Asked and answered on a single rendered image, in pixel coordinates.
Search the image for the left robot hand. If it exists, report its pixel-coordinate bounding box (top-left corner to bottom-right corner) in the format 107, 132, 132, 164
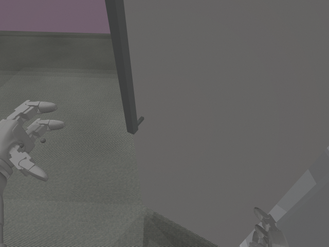
0, 100, 65, 181

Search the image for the robot left forearm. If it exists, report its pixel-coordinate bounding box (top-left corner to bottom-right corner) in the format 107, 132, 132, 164
0, 158, 13, 247

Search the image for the right robot hand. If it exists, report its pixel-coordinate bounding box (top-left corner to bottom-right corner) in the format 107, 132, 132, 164
249, 207, 289, 247

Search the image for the fridge door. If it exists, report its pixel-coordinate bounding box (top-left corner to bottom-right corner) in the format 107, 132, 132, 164
123, 0, 329, 247

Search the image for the handle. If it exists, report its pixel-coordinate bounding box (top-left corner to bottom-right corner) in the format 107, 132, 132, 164
105, 0, 144, 134

